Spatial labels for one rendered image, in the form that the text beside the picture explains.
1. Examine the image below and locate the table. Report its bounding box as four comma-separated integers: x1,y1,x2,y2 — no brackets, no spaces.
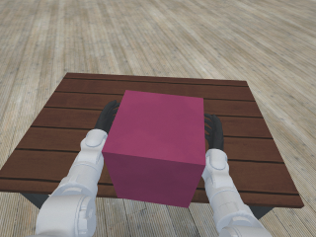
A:
0,72,305,220

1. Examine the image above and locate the carton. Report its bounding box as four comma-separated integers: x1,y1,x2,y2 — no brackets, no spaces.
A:
101,90,206,208

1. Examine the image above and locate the left robot upper arm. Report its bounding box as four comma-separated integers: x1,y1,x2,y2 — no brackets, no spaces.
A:
25,194,97,237

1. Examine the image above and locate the robot left hand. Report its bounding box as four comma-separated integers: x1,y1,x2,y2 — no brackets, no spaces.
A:
94,100,120,134

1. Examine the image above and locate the right robot upper arm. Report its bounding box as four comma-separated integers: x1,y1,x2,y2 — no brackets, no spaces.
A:
218,224,273,237

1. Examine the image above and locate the left robot forearm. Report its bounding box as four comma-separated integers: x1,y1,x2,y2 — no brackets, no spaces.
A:
36,128,108,234

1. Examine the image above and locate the robot right hand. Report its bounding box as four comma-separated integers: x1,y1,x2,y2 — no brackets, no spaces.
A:
203,114,224,151

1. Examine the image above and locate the right robot forearm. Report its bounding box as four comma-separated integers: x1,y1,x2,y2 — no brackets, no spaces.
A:
201,148,269,233

